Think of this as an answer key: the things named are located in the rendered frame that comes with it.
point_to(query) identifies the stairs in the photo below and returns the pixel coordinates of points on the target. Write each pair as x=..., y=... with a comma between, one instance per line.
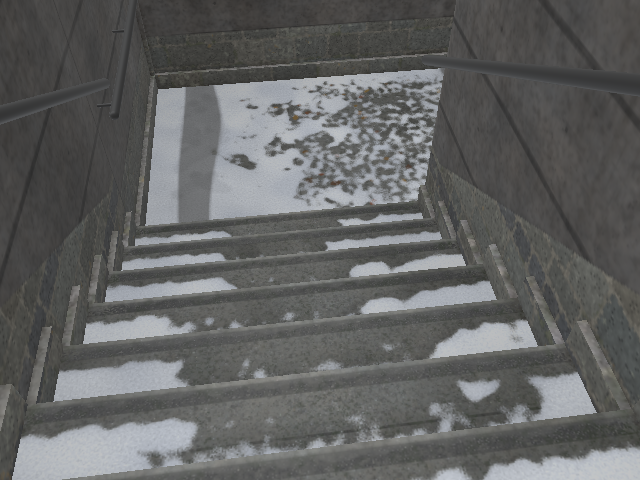
x=337, y=344

